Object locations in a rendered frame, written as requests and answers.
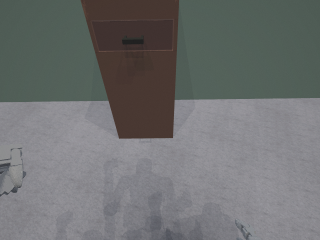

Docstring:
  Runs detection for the handle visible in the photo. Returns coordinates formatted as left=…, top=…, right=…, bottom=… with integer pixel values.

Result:
left=122, top=35, right=144, bottom=45

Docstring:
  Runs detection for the cabinet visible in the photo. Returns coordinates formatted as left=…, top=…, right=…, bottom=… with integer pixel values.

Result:
left=80, top=0, right=179, bottom=139

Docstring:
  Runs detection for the drawer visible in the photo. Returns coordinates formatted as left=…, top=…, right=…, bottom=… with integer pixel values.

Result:
left=92, top=19, right=173, bottom=51

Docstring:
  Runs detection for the robot left hand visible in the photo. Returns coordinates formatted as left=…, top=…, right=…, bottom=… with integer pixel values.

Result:
left=0, top=143, right=26, bottom=197

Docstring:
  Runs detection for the robot right hand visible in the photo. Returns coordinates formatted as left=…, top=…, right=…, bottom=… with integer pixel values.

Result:
left=235, top=219, right=262, bottom=240

